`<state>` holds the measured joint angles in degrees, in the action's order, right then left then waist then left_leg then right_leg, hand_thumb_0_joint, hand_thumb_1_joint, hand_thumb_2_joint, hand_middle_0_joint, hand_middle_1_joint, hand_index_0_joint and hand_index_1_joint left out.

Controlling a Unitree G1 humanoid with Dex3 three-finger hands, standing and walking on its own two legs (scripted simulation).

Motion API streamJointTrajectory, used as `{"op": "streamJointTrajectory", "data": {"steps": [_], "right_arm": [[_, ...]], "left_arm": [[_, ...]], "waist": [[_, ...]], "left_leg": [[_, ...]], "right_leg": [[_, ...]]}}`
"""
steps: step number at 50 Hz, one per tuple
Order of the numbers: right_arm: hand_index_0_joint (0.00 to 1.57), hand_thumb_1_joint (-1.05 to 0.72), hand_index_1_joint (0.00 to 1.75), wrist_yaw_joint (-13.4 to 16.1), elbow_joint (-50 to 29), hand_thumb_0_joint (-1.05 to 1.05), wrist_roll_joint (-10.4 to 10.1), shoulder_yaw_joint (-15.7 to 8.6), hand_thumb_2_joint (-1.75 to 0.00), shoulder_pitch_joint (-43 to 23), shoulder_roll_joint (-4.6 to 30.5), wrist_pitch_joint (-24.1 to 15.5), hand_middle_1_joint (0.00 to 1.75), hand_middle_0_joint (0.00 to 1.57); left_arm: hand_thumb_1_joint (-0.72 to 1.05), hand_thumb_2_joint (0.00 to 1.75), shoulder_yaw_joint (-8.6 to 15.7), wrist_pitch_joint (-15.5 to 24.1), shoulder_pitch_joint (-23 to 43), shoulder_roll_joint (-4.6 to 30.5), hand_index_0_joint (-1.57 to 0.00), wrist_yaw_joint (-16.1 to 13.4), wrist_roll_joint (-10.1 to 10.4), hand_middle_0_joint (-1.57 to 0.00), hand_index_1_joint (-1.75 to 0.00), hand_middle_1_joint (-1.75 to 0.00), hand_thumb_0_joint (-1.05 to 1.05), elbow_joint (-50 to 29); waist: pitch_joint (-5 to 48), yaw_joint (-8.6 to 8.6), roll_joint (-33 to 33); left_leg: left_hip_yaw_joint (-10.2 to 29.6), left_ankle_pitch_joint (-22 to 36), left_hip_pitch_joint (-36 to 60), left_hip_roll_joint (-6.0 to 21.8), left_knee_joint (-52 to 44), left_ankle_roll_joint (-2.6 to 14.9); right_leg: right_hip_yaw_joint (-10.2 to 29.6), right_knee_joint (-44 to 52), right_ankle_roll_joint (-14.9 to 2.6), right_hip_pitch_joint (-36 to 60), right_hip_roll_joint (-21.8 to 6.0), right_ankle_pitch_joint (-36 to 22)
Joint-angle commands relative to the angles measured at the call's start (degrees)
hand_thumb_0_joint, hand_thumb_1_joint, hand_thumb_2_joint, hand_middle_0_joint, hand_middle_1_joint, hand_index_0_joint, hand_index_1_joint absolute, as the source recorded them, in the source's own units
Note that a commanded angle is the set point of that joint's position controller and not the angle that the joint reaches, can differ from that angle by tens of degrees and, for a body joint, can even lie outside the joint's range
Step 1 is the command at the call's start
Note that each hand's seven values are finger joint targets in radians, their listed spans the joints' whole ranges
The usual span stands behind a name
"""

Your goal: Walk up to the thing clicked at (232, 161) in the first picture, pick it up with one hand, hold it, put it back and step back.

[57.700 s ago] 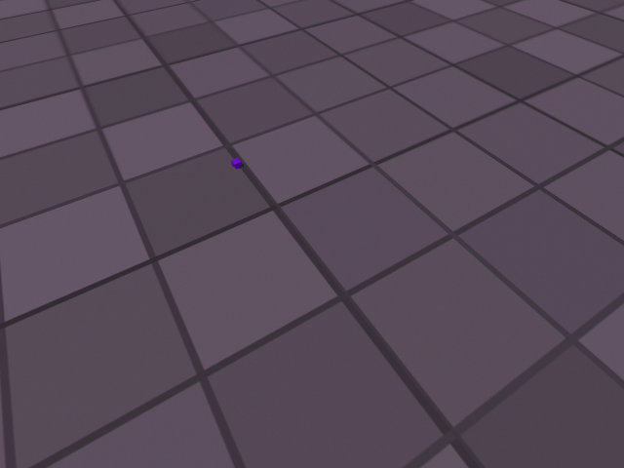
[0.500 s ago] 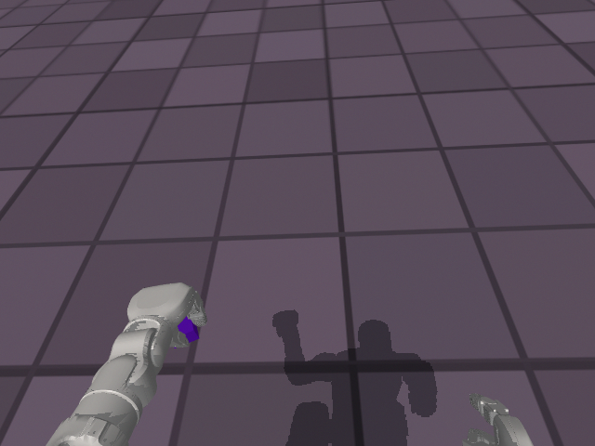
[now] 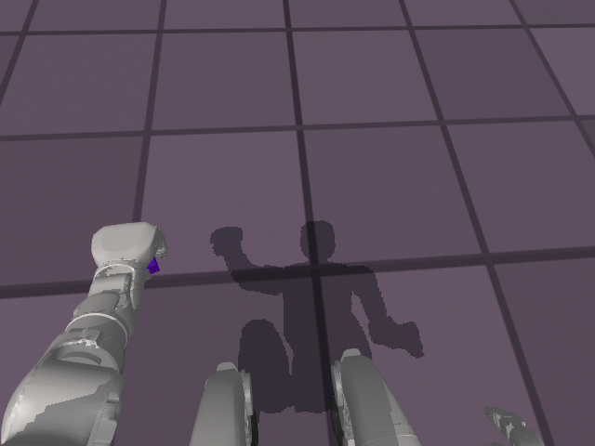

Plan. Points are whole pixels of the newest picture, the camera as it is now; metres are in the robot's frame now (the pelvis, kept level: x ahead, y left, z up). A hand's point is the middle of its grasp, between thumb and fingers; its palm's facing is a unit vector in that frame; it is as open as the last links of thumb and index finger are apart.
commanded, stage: crouch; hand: left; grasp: from above
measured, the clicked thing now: (142, 263) +0.42 +0.24 -0.15
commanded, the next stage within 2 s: lower in 1.52 s
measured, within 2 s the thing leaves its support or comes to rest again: rests again in 0.80 s
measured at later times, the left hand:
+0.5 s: hand (168, 278) +0.45 +0.24 -0.32, palm faces -0.44 -0.02 -0.90, open 5.0 cm
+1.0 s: hand (175, 281) +0.47 +0.25 -0.41, palm faces -0.45 -0.03 -0.89, open 4.7 cm
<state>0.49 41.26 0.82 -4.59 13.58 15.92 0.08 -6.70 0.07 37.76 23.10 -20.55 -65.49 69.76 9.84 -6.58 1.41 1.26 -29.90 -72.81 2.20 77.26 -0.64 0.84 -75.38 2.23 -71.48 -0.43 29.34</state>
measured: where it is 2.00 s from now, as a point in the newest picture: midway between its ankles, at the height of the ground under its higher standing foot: outside the picture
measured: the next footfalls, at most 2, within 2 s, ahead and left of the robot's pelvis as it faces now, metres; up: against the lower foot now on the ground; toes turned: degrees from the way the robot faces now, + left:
none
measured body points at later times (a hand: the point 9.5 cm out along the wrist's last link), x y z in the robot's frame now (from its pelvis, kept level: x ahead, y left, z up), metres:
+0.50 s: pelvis -0.03 +0.00 -0.18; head +0.20 +0.02 +0.20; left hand +0.46 +0.24 -0.27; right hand +0.02 -0.28 -0.31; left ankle +0.05 +0.12 -0.60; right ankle +0.05 -0.14 -0.60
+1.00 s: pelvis -0.03 +0.00 -0.26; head +0.21 +0.03 +0.11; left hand +0.48 +0.25 -0.36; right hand -0.01 -0.28 -0.37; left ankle +0.05 +0.12 -0.60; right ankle +0.05 -0.14 -0.60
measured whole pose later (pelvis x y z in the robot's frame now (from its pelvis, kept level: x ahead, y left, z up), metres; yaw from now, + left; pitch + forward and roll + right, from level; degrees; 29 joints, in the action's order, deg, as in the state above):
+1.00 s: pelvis -0.03 +0.00 -0.26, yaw -4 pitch +36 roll -7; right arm -6.7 41.1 6.6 1.8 9.3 15.3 -1.6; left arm 4.3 7.9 59.2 41.4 -18.5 -70.4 82.6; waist 4.3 -14.0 0.5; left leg 7.4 -39.5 -127.0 0.9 129.8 -1.5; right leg -1.7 -125.9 3.0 -123.6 1.0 38.9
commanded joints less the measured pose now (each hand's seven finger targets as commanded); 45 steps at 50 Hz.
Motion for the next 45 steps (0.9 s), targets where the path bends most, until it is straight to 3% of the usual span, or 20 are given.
{"op": "streamJointTrajectory", "data": {"steps": [1,4,6,8,13,15,17,19,24,26,29,34,35,37,39,45], "right_arm": [[0.20,-0.89,0.30,0.6,-4.0,0.00,0.8,-2.7,-0.89,5.5,8.8,-1.9,0.30,0.20],[0.20,-0.89,0.30,0.7,-3.1,0.00,1.3,-2.4,-0.89,5.9,9.0,-2.2,0.30,0.20],[0.20,-0.89,0.30,0.6,-3.1,0.00,1.6,-2.5,-0.89,6.0,9.0,-2.3,0.30,0.20],[0.20,-0.89,0.30,0.5,-2.4,0.00,1.7,-2.4,-0.89,6.7,9.2,-2.4,0.30,0.20],[0.20,-0.88,0.30,-0.2,-2.8,0.00,2.1,-1.3,-0.89,6.9,8.8,-2.9,0.30,0.20],[0.20,-0.88,0.30,-0.7,-2.8,0.00,2.3,-0.9,-0.89,7.2,8.8,-3.1,0.30,0.20],[0.20,-0.89,0.30,-1.3,-2.6,0.00,2.8,-0.5,-0.89,7.6,9.0,-3.3,0.30,0.20],[0.20,-0.89,0.30,-1.7,-2.2,0.00,3.0,-0.2,-0.90,7.9,9.5,-3.4,0.30,0.20],[0.20,-0.90,0.30,-2.9,-1.2,0.00,4.0,0.1,-0.90,8.5,10.1,-3.3,0.30,0.20],[0.20,-0.90,0.30,-3.5,-1.0,0.00,4.4,0.0,-0.90,8.8,10.3,-3.2,0.30,0.20],[0.20,-0.90,0.30,-4.1,-0.9,0.00,4.6,-0.2,-0.90,9.0,10.6,-3.0,0.30,0.20],[0.20,-0.90,0.30,-5.2,-0.9,0.00,4.9,-0.2,-0.90,8.8,11.0,-2.5,0.30,0.20],[0.20,-0.90,0.30,-5.4,-0.8,0.00,4.9,-0.2,-0.90,8.8,11.0,-2.4,0.30,0.20],[0.20,-0.90,0.30,-5.7,-0.9,0.00,5.0,-0.1,-0.90,8.7,11.7,-2.1,0.30,0.20],[0.20,-0.90,0.30,-5.9,-0.9,0.00,5.0,0.2,-0.90,8.9,11.8,-1.9,0.30,0.20],[0.20,-0.90,0.30,-6.5,-0.9,0.00,5.8,1.5,-0.90,8.2,12.2,-1.7,0.30,0.20]], "left_arm": [[0.69,0.06,4.1,-1.5,22.6,13.0,-1.11,-3.1,0.7,-1.07,-0.11,-0.15,0.00,-6.2],[0.67,0.03,6.3,-2.0,25.0,16.5,-1.09,-2.6,1.1,-1.04,-0.10,-0.15,0.00,-5.9],[0.68,0.04,6.6,-1.6,27.9,16.9,-1.10,-1.7,1.4,-1.05,-0.10,-0.15,0.00,-7.2],[0.67,0.03,6.1,-1.0,28.4,15.8,-1.09,-0.7,1.2,-1.05,-0.09,-0.13,0.00,-3.8],[0.70,0.00,7.8,1.6,30.9,20.0,-1.10,0.8,0.7,-1.05,-0.08,-0.13,0.00,-1.8],[0.74,0.00,9.1,2.7,32.6,22.6,-1.13,0.7,0.3,-1.07,-0.06,-0.13,0.00,-2.7],[0.76,0.00,9.3,3.7,32.4,23.1,-1.15,0.8,-0.5,-1.08,-0.09,-0.15,0.00,-1.3],[0.73,0.00,10.8,4.5,33.2,26.0,-1.13,0.3,-1.8,-1.06,-0.09,-0.15,0.00,-2.7],[0.72,0.00,11.9,5.5,36.1,28.1,-1.13,-0.4,-3.2,-1.07,-0.07,-0.13,0.00,-3.3],[0.73,0.00,11.4,5.5,34.9,26.8,-1.13,-0.3,-3.4,-1.06,-0.08,-0.15,0.00,-1.6],[0.72,0.00,12.5,5.6,38.4,29.2,-1.13,-0.2,-3.0,-1.08,-0.07,-0.12,0.00,-5.3],[0.78,0.00,11.5,5.5,34.8,27.5,-1.16,0.9,-2.5,-1.11,-0.06,-0.12,0.00,-0.1],[0.78,0.00,11.0,5.8,37.2,27.5,-1.16,1.2,-2.5,-1.10,-0.06,-0.12,0.00,-1.7],[0.77,0.00,11.9,6.2,37.9,29.9,-1.16,1.3,-3.1,-1.09,-0.04,-0.11,0.00,-1.5],[0.78,0.00,11.5,6.4,37.7,29.0,-1.17,1.2,-3.3,-1.11,-0.04,-0.10,0.00,0.1],[0.77,0.00,12.3,7.6,40.5,32.1,-1.16,0.1,-4.5,-1.10,-0.03,-0.09,0.00,3.4]], "waist": [[30.6,-0.99,5.2],[33.7,-1.16,6.4],[35.6,-1.81,8.2],[33.4,-3.55,6.8],[32.6,-4.89,4.2],[35.2,-4.52,4.7],[35.3,-5.73,4.9],[38.3,-4.62,8.2],[40.5,-5.16,12.4],[40.2,-5.80,12.7],[42.8,-5.50,14.7],[36.7,-6.57,11.9],[36.9,-7.19,13.2],[37.4,-6.78,14.5],[36.8,-7.19,13.2],[34.9,-7.78,14.3]], "left_leg": [[0.7,7.7,10.7,-1.6,-1.8,0.56],[1.5,7.8,7.3,-1.4,1.8,0.55],[2.1,6.2,6.4,-1.3,3.9,0.47],[2.6,2.5,1.4,-1.4,6.5,0.72],[2.4,-3.3,-9.3,-2.3,13.6,1.65],[1.9,-2.6,-11.0,-2.4,16.5,1.77],[1.0,-1.7,-13.6,-2.5,19.8,2.03],[0.5,0.4,-13.1,-2.6,21.9,1.68],[0.2,4.8,-12.7,-2.2,27.0,1.65],[0.3,6.3,-12.7,-2.0,28.6,1.69],[0.0,7.8,-13.5,-1.9,30.8,1.71],[0.8,6.6,-17.2,-1.5,33.3,1.85],[0.7,6.6,-17.9,-1.5,33.8,1.78],[1.2,7.3,-17.7,-1.5,34.6,1.51],[1.3,6.6,-18.8,-1.5,35.6,1.53],[0.4,4.0,-24.1,-1.9,38.8,1.72]], "right_leg": [[-3.3,0.2,-4.14,2.0,1.8,-8.0],[-3.9,-4.7,-4.40,-2.1,1.8,-7.4],[-4.1,-7.4,-4.68,-5.8,1.7,-5.9],[-4.4,-9.6,-4.60,-9.7,1.8,-3.2],[-4.8,-14.4,-4.38,-15.6,1.7,2.3],[-4.7,-16.5,-4.35,-16.3,1.7,1.7],[-4.7,-18.1,-4.04,-17.7,1.7,0.6],[-4.8,-20.6,-4.23,-19.0,1.7,-0.8],[-5.6,-25.1,-4.21,-22.9,1.7,-4.4],[-6.0,-26.7,-4.16,-23.5,1.8,-5.6],[-6.0,-28.5,-4.04,-23.3,1.9,-7.4],[-6.7,-31.1,-3.89,-26.7,2.0,-6.5],[-6.8,-31.9,-4.01,-27.1,2.2,-6.6],[-7.1,-33.8,-4.19,-28.3,2.2,-6.7],[-7.5,-34.6,-4.18,-29.2,2.3,-6.3],[-7.5,-36.9,-4.09,-30.5,2.6,-5.0]]}}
